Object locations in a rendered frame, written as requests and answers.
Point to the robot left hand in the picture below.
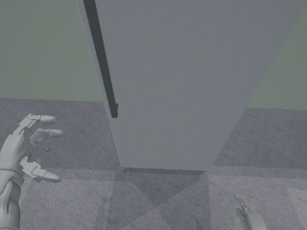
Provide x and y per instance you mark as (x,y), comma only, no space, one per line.
(17,146)

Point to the fridge door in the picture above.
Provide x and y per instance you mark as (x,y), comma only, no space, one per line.
(184,71)

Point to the robot right hand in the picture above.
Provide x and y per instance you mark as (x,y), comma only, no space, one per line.
(249,217)

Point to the left robot forearm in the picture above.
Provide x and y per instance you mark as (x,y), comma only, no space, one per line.
(10,192)

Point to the handle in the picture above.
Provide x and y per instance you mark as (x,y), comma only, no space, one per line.
(95,29)

